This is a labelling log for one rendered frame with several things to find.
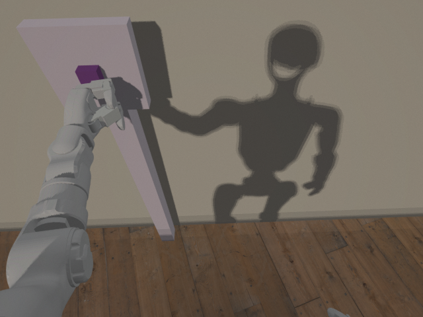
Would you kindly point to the robot left upper arm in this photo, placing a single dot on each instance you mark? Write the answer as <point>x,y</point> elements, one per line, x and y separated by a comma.
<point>44,270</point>

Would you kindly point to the panel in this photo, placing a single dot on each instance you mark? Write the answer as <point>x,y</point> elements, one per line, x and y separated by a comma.
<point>59,45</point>

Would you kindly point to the button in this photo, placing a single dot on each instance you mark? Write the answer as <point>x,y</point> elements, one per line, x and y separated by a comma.
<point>88,73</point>

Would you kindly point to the left robot forearm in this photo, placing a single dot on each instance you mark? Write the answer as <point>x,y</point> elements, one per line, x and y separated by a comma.
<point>65,189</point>

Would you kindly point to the robot left hand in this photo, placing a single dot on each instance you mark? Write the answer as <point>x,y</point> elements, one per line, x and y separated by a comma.
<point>81,109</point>

